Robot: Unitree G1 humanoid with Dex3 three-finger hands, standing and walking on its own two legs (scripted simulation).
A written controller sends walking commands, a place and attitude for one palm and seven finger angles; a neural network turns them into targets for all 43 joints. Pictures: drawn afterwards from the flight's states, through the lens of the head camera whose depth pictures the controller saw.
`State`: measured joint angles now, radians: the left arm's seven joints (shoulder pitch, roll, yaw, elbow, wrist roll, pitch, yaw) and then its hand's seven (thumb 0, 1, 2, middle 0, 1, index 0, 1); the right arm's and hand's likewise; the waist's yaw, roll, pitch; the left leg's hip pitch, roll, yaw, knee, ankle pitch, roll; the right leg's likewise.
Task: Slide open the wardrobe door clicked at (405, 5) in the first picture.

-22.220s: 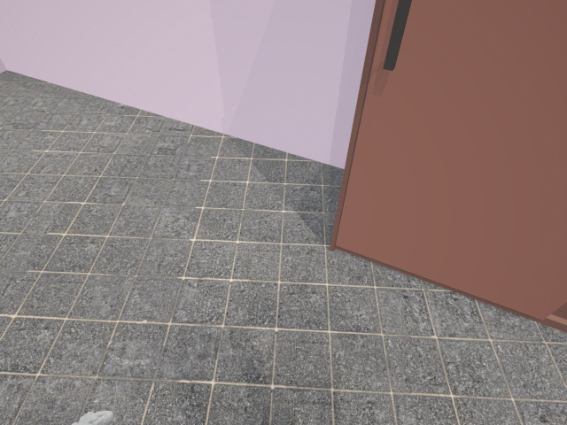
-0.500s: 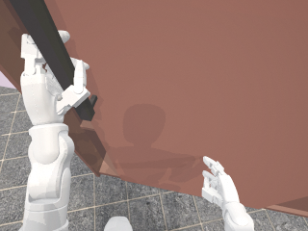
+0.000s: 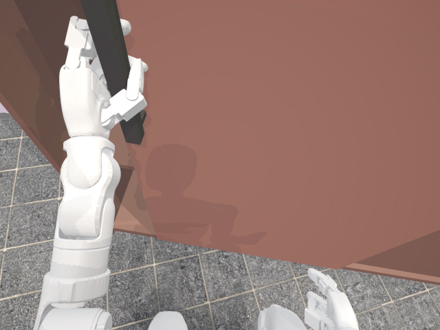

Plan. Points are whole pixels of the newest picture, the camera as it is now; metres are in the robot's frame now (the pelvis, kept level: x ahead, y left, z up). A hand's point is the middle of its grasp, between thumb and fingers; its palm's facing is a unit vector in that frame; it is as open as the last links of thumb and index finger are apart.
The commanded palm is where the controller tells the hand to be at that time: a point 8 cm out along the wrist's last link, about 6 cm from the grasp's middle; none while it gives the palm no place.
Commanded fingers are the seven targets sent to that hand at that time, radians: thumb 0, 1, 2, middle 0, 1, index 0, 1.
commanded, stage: step sideways, sliding the door along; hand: left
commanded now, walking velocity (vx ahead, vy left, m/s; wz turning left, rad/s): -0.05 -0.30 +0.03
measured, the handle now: (118, 43) +0.39 +0.23 +0.25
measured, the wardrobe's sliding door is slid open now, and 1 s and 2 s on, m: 0.21 0.34 0.48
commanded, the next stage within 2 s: none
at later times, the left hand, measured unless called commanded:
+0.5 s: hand (185, 102) +0.36 +0.13 +0.20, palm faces +0.36 -0.93 -0.03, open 7.0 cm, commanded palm +0.33 +0.11 +0.18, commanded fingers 0.00 0.90 0.90 -0.45 -1.40 -0.45 -1.40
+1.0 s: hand (242, 112) +0.36 +0.06 +0.20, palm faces +0.46 -0.89 -0.06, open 7.2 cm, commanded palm +0.33 +0.03 +0.19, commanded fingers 0.00 0.90 0.90 -0.45 -1.40 -0.45 -1.40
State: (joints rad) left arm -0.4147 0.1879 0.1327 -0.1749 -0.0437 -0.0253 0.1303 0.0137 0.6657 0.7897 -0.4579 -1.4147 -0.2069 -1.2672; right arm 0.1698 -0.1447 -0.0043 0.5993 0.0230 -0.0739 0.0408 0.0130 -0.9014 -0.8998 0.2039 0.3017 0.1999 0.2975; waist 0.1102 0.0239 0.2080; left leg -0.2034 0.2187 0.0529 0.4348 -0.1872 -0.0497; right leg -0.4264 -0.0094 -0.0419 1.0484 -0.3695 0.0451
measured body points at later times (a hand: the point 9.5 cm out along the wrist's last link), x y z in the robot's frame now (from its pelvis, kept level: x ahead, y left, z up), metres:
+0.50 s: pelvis -0.02 -0.09 -0.01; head +0.06 -0.06 +0.43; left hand +0.33 +0.18 +0.20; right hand +0.18 -0.30 -0.12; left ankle +0.01 +0.05 -0.75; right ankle -0.02 -0.25 -0.66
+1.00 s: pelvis +0.00 -0.19 -0.02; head +0.09 -0.17 +0.42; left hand +0.33 +0.10 +0.20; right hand +0.24 -0.40 -0.12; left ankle +0.01 -0.06 -0.75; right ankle +0.02 -0.33 -0.69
